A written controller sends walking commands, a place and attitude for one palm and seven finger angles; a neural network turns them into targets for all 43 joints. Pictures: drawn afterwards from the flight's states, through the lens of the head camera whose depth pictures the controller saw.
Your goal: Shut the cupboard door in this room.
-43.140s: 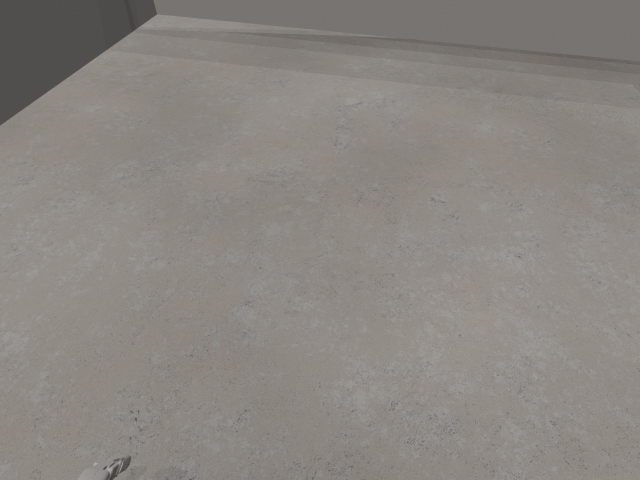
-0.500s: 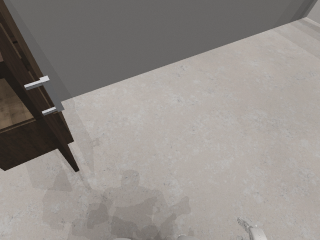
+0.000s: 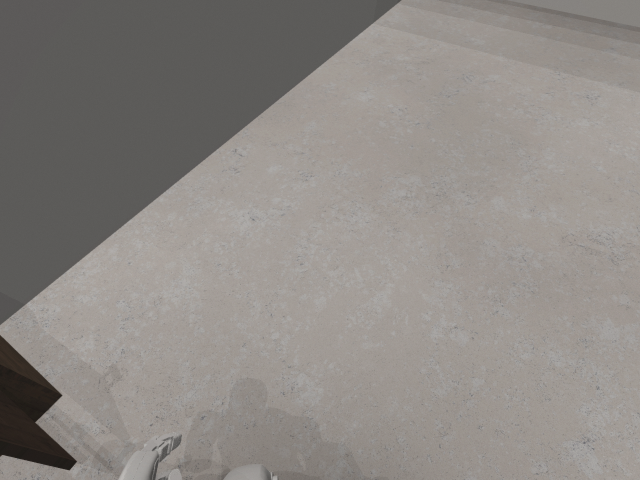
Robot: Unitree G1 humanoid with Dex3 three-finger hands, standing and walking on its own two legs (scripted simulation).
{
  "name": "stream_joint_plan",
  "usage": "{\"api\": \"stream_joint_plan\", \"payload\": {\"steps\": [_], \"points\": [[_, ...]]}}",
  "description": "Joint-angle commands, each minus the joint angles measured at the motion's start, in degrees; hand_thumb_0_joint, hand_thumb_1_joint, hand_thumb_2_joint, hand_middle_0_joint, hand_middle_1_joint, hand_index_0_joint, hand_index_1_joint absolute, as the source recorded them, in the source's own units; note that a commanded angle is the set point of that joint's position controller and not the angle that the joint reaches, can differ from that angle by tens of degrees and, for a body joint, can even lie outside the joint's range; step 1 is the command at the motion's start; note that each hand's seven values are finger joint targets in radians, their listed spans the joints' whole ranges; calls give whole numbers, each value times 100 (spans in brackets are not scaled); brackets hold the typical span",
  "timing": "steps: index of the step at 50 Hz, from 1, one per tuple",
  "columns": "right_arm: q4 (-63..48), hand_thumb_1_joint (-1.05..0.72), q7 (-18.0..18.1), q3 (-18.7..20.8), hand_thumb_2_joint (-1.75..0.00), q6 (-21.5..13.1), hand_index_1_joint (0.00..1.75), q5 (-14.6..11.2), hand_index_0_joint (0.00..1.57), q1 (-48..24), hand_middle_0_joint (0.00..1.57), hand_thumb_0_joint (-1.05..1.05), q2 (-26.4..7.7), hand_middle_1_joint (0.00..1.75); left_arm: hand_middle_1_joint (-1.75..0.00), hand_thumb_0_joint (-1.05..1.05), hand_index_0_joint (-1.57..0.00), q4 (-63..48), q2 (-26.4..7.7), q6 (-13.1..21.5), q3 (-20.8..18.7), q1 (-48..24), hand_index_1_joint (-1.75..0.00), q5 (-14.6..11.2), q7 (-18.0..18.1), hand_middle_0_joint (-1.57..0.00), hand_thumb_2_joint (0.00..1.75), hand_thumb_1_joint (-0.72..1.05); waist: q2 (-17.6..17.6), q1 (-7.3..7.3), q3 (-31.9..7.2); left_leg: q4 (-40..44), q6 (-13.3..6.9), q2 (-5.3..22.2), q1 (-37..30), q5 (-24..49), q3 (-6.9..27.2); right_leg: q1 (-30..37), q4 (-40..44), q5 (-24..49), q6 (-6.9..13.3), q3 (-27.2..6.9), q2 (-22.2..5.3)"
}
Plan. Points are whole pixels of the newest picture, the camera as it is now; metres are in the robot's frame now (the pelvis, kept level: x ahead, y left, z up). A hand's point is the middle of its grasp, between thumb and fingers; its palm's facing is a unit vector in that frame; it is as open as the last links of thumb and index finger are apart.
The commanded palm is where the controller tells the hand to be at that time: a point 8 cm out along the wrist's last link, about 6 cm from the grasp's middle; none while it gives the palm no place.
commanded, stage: walk around to get in front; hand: left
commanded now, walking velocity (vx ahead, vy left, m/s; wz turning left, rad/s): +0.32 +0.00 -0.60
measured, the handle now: out of the picture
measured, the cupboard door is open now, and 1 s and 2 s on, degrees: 92 92 92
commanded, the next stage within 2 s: none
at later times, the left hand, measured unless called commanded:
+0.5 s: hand (170, 419) +0.22 +0.25 -0.17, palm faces -0.18 -0.97 -0.19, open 7.4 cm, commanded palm none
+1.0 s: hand (321, 232) +0.58 +0.02 -0.16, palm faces -0.47 -0.86 -0.19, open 7.3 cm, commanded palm none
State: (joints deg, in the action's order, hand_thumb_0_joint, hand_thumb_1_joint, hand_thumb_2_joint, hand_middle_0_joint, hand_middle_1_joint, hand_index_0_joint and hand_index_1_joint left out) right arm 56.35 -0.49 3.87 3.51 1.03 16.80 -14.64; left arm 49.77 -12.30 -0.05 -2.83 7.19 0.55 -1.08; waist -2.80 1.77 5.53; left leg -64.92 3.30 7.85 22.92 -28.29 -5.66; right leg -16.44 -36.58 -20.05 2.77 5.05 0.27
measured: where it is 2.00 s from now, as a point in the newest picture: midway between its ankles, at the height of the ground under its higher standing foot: (406, 300)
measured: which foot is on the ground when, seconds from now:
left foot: up 0.00-0.34, down 0.36-0.88, up 0.90-1.00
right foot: down 0.00-0.36, up 0.38-0.86, down 0.88-1.00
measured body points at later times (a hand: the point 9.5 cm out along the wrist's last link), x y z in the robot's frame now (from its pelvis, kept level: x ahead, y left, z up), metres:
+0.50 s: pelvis +0.19 +0.05 +0.01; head +0.22 +0.07 +0.46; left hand +0.23 +0.30 -0.15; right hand +0.25 -0.21 -0.11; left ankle +0.22 +0.14 -0.72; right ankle +0.08 -0.07 -0.62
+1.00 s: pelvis +0.39 -0.07 +0.00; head +0.43 -0.10 +0.45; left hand +0.61 +0.07 -0.14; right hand +0.22 -0.23 -0.15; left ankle +0.35 +0.11 -0.61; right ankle +0.42 -0.15 -0.72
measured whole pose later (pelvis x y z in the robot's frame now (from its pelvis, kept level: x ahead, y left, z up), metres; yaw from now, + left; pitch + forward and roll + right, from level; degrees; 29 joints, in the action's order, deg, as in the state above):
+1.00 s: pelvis +0.39 -0.07 +0.00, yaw -27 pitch -1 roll +1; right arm 63.4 -0.2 2.9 -0.7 0.4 23.2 -7.8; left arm 55.6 -10.0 3.4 -2.4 5.9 0.5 -0.5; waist 0.6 2.9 6.6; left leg -74.7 1.6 7.0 20.0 -21.6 -4.4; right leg -20.1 -34.6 -13.7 6.5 8.7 1.1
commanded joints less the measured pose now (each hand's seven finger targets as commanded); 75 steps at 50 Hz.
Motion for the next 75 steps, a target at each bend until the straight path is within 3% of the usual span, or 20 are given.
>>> {"api": "stream_joint_plan", "payload": {"steps": [1,13,16,17,18,19,22,27,38,42,43,44,45,48,51,66,70,71,72,75], "points": [[-822,-90,-41,107,-90,-373,30,78,20,-661,20,0,-488,30,-30,0,-20,-169,-1147,148,-302,551,-30,16,97,-20,90,90,908,-307,-167,-118,136,151,1375,1001,407,692,2309,159,605,-2083,-1454],[-1275,-90,-92,27,-90,-605,30,25,20,-1579,20,0,-184,30,-30,0,-20,269,-1057,337,-317,1279,-30,90,89,-20,90,90,1040,-520,-247,2390,123,-306,830,1210,259,1105,1883,1714,718,-2130,-1232],[-1006,-90,3,69,-90,-714,30,30,20,-737,20,0,-371,30,-30,0,-20,257,-1056,320,-326,1005,-30,38,105,-20,90,90,831,-52,-728,3653,10,-553,-1153,1655,100,490,923,2392,462,-1880,-895],[-735,-90,87,158,-90,-757,30,45,20,159,20,0,-735,30,-30,0,-20,209,-923,332,-310,918,-30,-1,85,-20,90,90,380,324,-1257,3875,-131,-190,-2741,1822,415,-245,-154,2415,229,-1568,-547],[-530,-90,123,353,-90,-793,30,133,20,1041,20,0,-1473,30,-30,0,-20,170,-521,321,-255,1130,-30,-63,25,-20,90,90,-1343,617,-2015,4020,-656,1618,-4173,1693,2493,-1569,-2025,-71,-131,-760,262],[-453,-90,119,327,-90,-725,30,94,20,1388,20,0,-1559,30,-30,0,-20,105,-473,364,-209,1021,-30,-48,13,-20,90,90,-1560,685,-2011,4683,-1033,2305,-4025,1418,3347,-2169,-3199,-1377,-169,-813,223],[-630,-90,100,91,-90,-750,30,62,20,131,20,0,-656,30,-30,0,-20,231,-551,262,-284,640,-30,79,-98,-20,90,90,-714,147,-367,5302,-862,1663,-1832,495,2096,-2227,-3853,-174,-219,-741,-533],[-371,-90,140,21,-90,-887,30,17,20,218,20,0,-227,30,-30,0,-20,317,-146,-1,-227,855,-30,131,-167,-20,90,90,-411,-234,-157,5377,-662,1094,-1407,1998,283,-2214,-3635,837,-378,-452,-659],[300,-90,146,63,-90,-852,30,66,20,1263,20,0,-215,30,-30,0,-20,-179,45,101,-39,-724,-30,98,-147,-20,90,90,-483,107,112,4906,-788,1072,-2682,5276,-644,-2048,-484,937,-150,479,-334],[288,-90,158,83,-90,-814,30,-12,20,927,20,0,-525,30,-30,0,-20,402,-381,253,-174,1137,-30,135,-48,-20,90,90,-402,-830,-1030,2438,-479,921,-2410,6706,-994,767,673,1286,221,639,121],[235,-90,74,36,-90,-802,30,-92,20,978,20,0,-323,30,-30,0,-20,647,-939,324,-296,1912,-30,175,20,-20,90,90,534,-1186,-1658,828,-303,609,-908,4716,-1050,2572,740,1642,540,-467,-831],[88,-90,78,-47,-90,-797,30,-137,20,1131,20,0,100,30,-30,0,-20,805,-1448,358,-419,2347,-30,106,93,-20,90,90,1599,-1113,-2264,-1108,-5,-506,825,-335,-657,3728,1015,2690,1285,-3267,-2479],[-22,-90,104,-19,-90,-740,30,-149,20,792,20,0,5,30,-30,0,-20,779,-1541,312,-442,2011,-30,-30,135,-20,90,90,1089,-958,-2001,-1769,-181,-375,1128,-401,273,3226,1548,2597,1429,-3366,-2627],[188,-90,64,7,-90,-636,30,-30,20,541,20,0,120,30,-30,0,-20,554,-820,338,-240,784,-30,-64,150,-20,90,90,109,-393,-653,-1395,-183,251,1055,1027,528,1063,1984,1267,787,-1991,-1946],[347,-90,64,-14,-90,-480,30,51,20,923,20,0,333,30,-30,0,-20,631,-491,445,-152,622,-30,5,146,-20,90,90,571,-35,-392,-691,-108,267,592,1310,405,0,2272,1465,588,-1185,-1496],[-453,-90,-136,-86,-90,-653,30,47,20,-1532,20,0,304,30,-30,0,-20,1212,-462,545,-99,1900,-30,51,200,-20,90,90,744,-587,-21,2634,-157,-136,1148,1698,-54,1821,2121,3279,658,-956,-1487],[-44,-90,-9,11,-90,-733,30,90,20,-219,20,0,10,30,-30,0,-20,1274,-546,530,-85,1717,-30,20,206,-20,90,90,554,142,-731,3573,-431,-576,-1277,1992,-395,1309,313,4814,354,-444,-1199],[177,-90,51,115,-90,-763,30,122,20,650,20,0,-387,30,-30,0,-20,1208,-407,540,-65,1665,-30,-23,185,-20,90,90,116,501,-1298,3693,-699,57,-2869,2352,361,217,-882,3812,120,-303,-854],[350,-90,92,276,-90,-795,30,171,20,1362,20,0,-999,30,-30,0,-20,1101,-105,553,3,1860,-30,-80,113,-20,90,90,-1242,632,-1946,3929,-1433,1729,-4281,2925,2414,-1371,-2811,150,-131,115,-80],[195,-90,103,166,-90,-742,30,22,20,510,20,0,-497,30,-30,0,-20,952,-108,467,-72,1114,-30,24,93,-20,90,90,-443,286,-577,5117,-1462,1803,-2304,1207,2179,-2112,-3866,-465,-116,-502,-623]]}}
